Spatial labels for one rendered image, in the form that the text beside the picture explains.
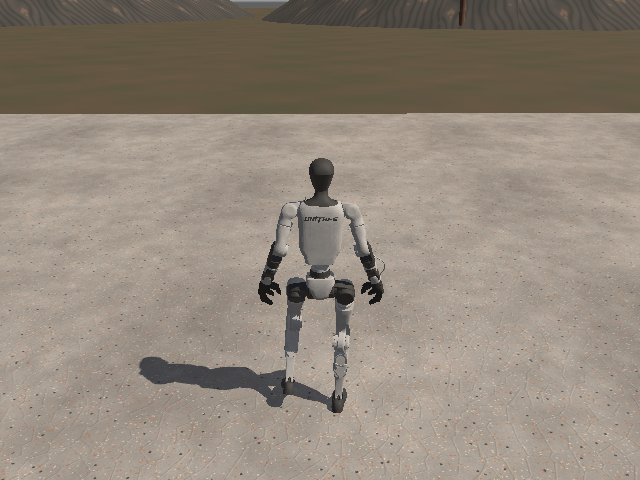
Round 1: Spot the robot right shin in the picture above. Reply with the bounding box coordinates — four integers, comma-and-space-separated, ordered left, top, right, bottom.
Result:
333, 335, 350, 400

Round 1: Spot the right robot hand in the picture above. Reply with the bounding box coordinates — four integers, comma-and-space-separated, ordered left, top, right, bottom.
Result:
361, 280, 384, 305

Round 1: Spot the robot right forearm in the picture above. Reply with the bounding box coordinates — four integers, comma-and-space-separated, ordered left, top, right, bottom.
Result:
360, 241, 381, 284

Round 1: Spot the robot right upper arm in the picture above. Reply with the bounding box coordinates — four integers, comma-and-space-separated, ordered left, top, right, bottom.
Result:
342, 202, 370, 257

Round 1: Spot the robot left upper arm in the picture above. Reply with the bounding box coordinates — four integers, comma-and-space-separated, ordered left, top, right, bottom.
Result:
272, 201, 300, 257

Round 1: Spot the left robot hand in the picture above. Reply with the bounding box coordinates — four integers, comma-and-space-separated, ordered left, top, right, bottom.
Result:
258, 281, 281, 305

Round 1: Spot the robot left foot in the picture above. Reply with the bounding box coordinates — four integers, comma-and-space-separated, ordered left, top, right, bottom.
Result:
281, 377, 295, 395

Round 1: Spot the robot left forearm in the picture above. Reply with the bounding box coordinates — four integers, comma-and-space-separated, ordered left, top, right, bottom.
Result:
261, 241, 282, 285

